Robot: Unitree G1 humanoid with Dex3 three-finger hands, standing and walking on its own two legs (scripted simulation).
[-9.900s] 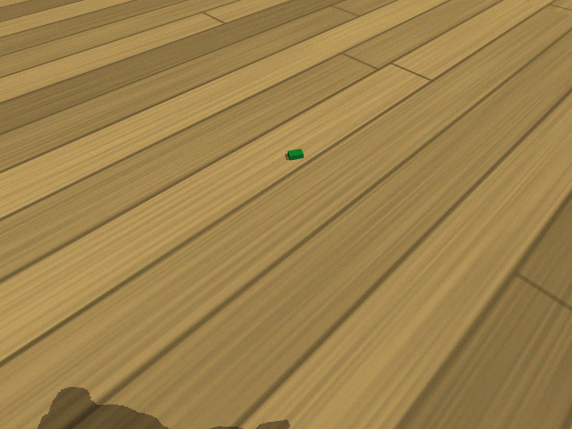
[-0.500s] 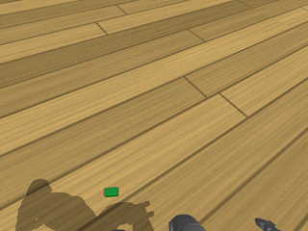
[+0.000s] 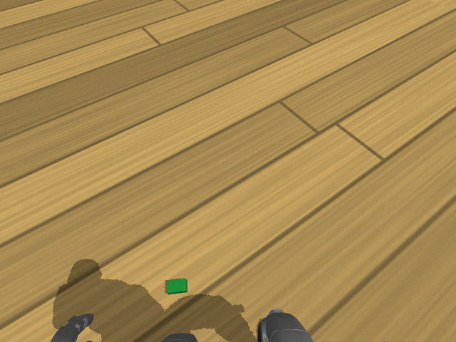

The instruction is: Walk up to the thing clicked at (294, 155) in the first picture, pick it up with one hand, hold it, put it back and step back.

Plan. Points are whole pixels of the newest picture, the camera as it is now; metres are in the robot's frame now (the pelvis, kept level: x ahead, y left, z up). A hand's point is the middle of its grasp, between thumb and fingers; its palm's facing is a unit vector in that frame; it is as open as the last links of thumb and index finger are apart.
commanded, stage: walk up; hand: left
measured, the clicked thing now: (177, 286) +0.36 +0.23 -0.74
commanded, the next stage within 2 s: none
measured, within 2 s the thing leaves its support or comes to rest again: neither
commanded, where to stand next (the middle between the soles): -0.02 +0.01 m, yaw +0 degrees
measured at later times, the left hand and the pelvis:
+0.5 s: hand out of the picture +0.08 +0.26 -0.13, palm faces +0.00 -0.94 -0.35, open 7.4 cm; pelvis +0.02 +0.00 +0.02, yaw +0 degrees
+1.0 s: hand (106, 339) +0.13 +0.24 -0.13, palm faces -0.01 -0.95 -0.33, open 7.4 cm; pelvis +0.03 -0.01 +0.03, yaw -1 degrees
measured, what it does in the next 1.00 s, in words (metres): stands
